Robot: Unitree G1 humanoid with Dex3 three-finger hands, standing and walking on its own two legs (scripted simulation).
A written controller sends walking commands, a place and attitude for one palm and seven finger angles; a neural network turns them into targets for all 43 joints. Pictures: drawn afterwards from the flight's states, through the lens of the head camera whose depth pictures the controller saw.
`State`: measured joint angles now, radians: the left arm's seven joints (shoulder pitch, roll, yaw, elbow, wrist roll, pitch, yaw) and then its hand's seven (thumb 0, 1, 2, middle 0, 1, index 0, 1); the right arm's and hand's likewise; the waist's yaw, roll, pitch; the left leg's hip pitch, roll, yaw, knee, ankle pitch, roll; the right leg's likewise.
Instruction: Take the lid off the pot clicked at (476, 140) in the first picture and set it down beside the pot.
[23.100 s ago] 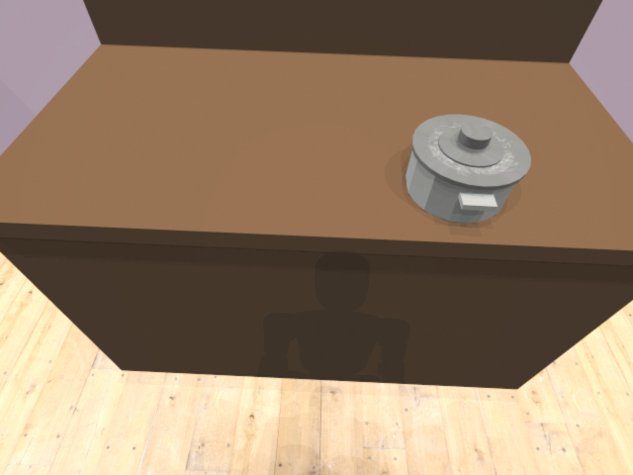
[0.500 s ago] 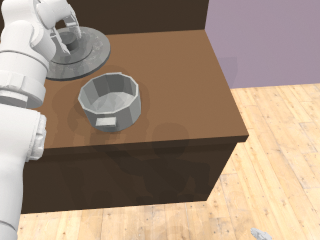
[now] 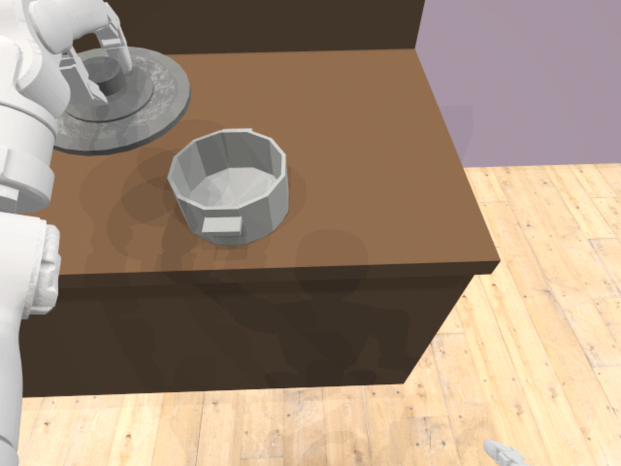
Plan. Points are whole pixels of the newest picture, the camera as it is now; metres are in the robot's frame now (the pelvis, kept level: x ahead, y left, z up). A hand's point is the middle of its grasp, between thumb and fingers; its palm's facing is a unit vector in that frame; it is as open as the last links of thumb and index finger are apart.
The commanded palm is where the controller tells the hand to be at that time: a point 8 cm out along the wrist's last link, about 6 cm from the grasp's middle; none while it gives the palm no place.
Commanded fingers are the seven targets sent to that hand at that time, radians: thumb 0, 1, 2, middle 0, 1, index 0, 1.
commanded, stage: move the lid sideways beside the pot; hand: left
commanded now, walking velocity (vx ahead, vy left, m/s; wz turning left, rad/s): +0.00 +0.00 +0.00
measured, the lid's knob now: (100, 76) +0.50 +0.24 +0.24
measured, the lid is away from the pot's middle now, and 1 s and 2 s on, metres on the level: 0.12 0.24 0.22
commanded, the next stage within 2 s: lower the lid onto the table in 1.38 s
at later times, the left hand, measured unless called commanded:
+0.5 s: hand (27, 82) +0.46 +0.30 +0.25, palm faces -0.27 -0.11 -0.95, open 8.3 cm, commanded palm +0.48 +0.31 +0.34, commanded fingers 0.00 0.63 1.00 -0.93 -1.13 -0.72 -1.06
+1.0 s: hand out of the picture +0.44 +0.35 +0.25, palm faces -0.28 -0.13 -0.95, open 8.3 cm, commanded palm +0.48 +0.36 +0.34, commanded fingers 0.00 0.63 1.00 -0.93 -1.13 -0.72 -1.06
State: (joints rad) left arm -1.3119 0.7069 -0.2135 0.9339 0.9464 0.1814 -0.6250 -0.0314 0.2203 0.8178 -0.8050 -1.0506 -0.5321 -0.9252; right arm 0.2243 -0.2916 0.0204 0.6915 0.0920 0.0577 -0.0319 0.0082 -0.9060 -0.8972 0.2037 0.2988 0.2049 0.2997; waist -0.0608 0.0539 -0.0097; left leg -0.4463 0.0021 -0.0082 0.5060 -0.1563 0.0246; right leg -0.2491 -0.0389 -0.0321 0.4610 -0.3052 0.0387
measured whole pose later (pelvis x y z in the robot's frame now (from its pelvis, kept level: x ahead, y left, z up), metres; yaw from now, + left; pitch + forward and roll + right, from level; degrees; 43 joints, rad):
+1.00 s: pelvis +0.00 +0.00 +0.00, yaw +0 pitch +7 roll -2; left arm -1.30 0.96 -0.11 1.06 0.99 0.06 -0.63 -0.03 0.22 0.82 -0.81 -1.05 -0.53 -0.92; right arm 0.25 -0.31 0.05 0.71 0.12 0.11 -0.07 0.01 -0.91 -0.90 0.20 0.30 0.21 0.30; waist -0.07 0.05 0.00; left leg -0.50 0.02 -0.02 0.56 -0.18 0.02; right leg -0.28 -0.01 -0.04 0.47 -0.31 0.04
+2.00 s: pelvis +0.02 +0.00 +0.00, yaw -1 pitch +10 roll -2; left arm -1.32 0.97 -0.07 1.19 1.02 0.12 -0.59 -0.03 0.23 0.82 -0.81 -1.06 -0.52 -0.92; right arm 0.29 -0.32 0.04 0.71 0.11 0.11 -0.05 0.01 -0.91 -0.90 0.20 0.30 0.21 0.30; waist -0.12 0.04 -0.03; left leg -0.54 0.03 -0.01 0.58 -0.21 0.02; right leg -0.32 -0.01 -0.02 0.48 -0.33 0.03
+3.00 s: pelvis +0.01 +0.00 -0.01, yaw -2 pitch +12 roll -3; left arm -1.20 0.98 -0.03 1.21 1.00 0.02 -0.54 -0.03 0.24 0.82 -0.81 -1.06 -0.52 -0.92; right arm 0.32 -0.31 0.04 0.71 0.11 0.12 -0.08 0.01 -0.90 -0.90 0.21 0.30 0.21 0.30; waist -0.13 0.03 -0.04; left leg -0.63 0.04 0.00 0.67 -0.24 0.02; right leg -0.41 0.00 -0.01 0.55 -0.35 0.04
